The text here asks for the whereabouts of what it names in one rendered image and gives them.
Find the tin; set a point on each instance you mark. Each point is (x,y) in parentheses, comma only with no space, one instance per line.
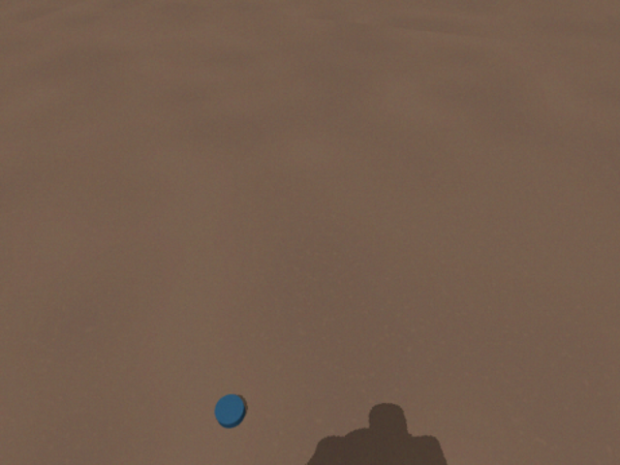
(230,411)

